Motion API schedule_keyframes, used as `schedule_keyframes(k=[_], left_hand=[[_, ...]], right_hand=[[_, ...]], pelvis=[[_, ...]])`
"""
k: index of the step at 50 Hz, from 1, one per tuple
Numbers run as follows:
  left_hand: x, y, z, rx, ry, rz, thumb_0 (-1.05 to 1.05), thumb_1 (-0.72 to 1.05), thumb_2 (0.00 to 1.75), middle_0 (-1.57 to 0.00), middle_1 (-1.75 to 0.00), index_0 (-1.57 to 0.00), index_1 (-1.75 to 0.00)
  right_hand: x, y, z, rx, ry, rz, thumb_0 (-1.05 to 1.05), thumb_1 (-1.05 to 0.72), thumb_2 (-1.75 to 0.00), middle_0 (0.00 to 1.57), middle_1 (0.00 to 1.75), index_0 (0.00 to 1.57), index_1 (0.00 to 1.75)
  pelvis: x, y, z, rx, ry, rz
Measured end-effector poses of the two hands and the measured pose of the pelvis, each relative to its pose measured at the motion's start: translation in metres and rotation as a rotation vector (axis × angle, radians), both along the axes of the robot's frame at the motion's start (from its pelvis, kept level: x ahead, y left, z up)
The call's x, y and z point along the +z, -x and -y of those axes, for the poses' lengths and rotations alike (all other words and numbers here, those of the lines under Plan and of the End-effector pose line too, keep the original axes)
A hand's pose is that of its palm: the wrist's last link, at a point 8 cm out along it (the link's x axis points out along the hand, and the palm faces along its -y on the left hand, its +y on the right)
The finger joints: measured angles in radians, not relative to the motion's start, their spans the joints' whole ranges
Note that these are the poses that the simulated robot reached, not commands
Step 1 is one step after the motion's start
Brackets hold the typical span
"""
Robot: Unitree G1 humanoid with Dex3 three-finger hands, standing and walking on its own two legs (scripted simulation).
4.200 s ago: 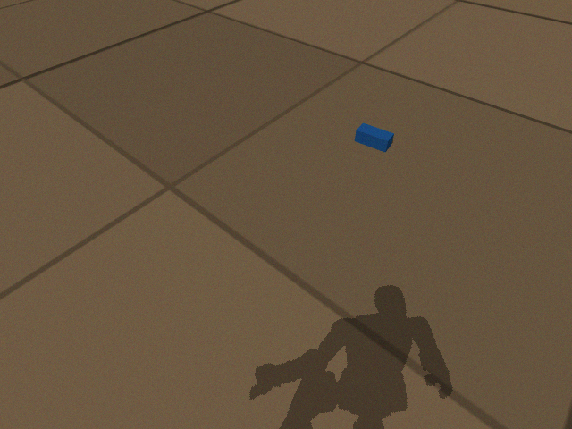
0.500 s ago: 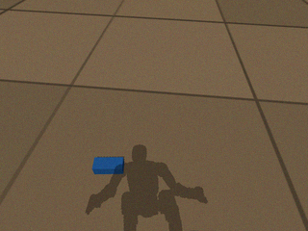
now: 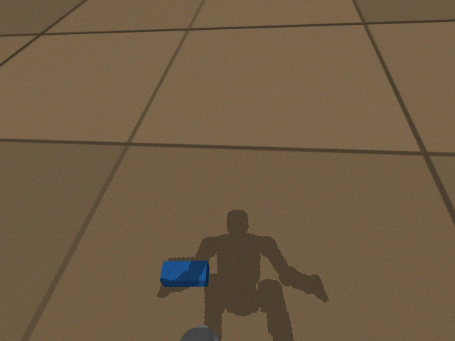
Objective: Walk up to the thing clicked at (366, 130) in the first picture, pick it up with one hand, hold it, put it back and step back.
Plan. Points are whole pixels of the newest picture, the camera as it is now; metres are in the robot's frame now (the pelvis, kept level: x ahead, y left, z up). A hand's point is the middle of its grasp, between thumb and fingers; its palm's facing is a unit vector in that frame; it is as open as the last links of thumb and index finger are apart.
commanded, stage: walk up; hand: left
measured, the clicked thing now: (185, 273) +0.52 +0.29 -0.72
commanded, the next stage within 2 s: stand in 1.64 s
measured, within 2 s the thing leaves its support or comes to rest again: neither
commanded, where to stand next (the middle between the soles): +0.13 +0.02 m, yaw +0 degrees
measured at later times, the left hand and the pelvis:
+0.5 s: hand out of the picture +0.14 +0.30 -0.16, palm faces -0.06 -0.92 -0.38, open 7.3 cm; pelvis +0.09 +0.03 -0.01, yaw -2 degrees
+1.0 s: hand (125, 300) +0.24 +0.27 -0.13, palm faces -0.05 -0.95 -0.32, open 7.3 cm; pelvis +0.11 +0.03 +0.02, yaw -3 degrees
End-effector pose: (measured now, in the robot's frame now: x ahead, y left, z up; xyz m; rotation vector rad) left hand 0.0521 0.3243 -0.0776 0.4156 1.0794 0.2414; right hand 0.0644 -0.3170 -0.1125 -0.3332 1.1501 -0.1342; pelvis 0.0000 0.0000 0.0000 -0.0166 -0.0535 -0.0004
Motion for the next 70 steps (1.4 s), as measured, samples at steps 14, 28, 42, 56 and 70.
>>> schedule_keyframes(k=[14,28,42,56,70], left_hand=[[-0.047,-0.053,-0.04,0.006,0.064,-0.148,0.0,0.91,0.9,-0.21,-0.3,-0.21,-0.3],[-0.038,-0.109,-0.014,0.006,0.072,-0.144,0.0,0.91,0.9,-0.21,-0.3,-0.21,-0.3],[-0.021,-0.182,0.008,-0.032,0.115,-0.034,0.0,0.91,0.9,-0.21,-0.3,-0.21,-0.3],[-0.023,-0.163,0.007,-0.002,0.126,-0.112,0.0,0.91,0.9,-0.21,-0.3,-0.21,-0.3],[-0.026,-0.145,-0.001,0.031,0.126,-0.164,0.0,0.91,0.9,-0.21,-0.3,-0.21,-0.3]], right_hand=[[0.018,-0.06,-0.042,-0.039,0.088,0.043,0.0,-0.91,-0.9,0.2,0.3,0.21,0.3],[-0.007,-0.089,-0.042,-0.083,0.025,-0.027,0.01,-0.91,-0.9,0.2,0.3,0.2,0.3],[0.01,-0.113,-0.041,-0.1,0.024,-0.017,0.01,-0.91,-0.9,0.2,0.3,0.21,0.3],[0.018,-0.107,-0.035,-0.119,0.044,-0.051,0.01,-0.91,-0.9,0.2,0.3,0.2,0.3],[0.014,-0.106,-0.049,-0.118,0.021,-0.073,0.01,-0.91,-0.9,0.2,0.3,0.2,0.3]], pelvis=[[-0.008,-0.057,-0.042,-0.034,-0.015,-0.012],[-0.004,-0.093,-0.032,-0.042,-0.023,-0.02],[0.012,-0.105,-0.028,-0.046,-0.022,-0.013],[0.019,-0.109,-0.027,-0.051,-0.017,-0.017],[0.02,-0.114,-0.032,-0.053,-0.017,-0.019]])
